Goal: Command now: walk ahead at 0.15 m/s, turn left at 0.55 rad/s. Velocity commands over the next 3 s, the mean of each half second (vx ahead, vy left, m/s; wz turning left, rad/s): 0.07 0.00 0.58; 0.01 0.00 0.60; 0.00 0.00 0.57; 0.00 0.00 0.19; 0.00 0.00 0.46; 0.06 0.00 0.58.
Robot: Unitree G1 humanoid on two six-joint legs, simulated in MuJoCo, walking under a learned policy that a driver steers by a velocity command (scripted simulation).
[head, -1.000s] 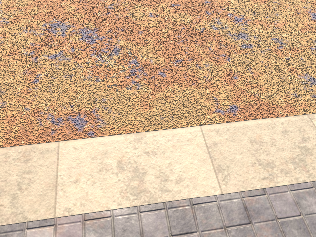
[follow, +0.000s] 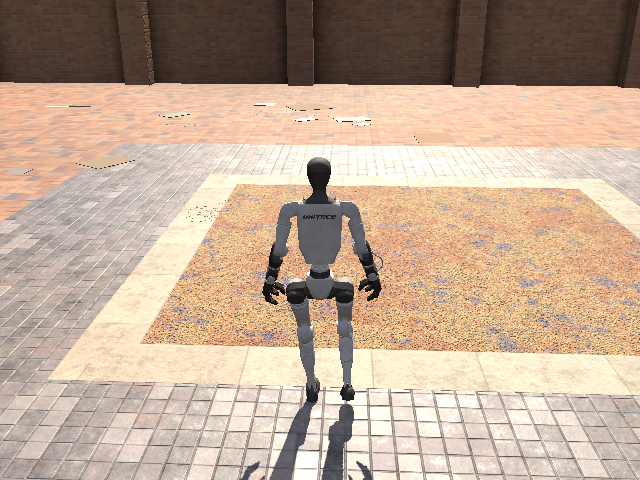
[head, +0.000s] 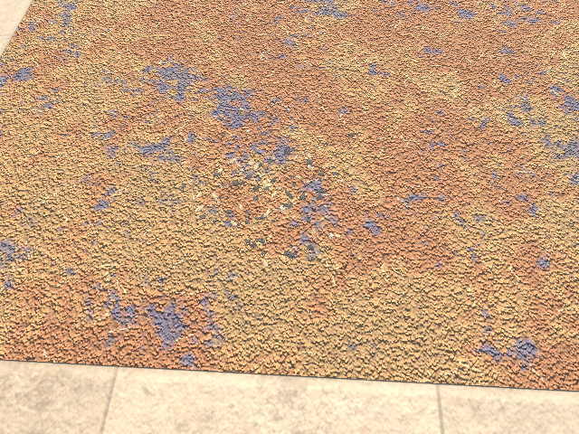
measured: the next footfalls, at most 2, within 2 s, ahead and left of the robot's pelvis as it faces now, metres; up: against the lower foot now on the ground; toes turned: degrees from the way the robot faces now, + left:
right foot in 0.42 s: +0.15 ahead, -0.14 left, +0.00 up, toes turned +20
left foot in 0.90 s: +0.03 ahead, +0.04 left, +0.00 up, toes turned +33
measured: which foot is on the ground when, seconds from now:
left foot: down 0.00-0.40, up 0.42-0.88, down 0.90-1.00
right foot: up 0.00-0.40, down 0.42-0.90, up 0.92-1.00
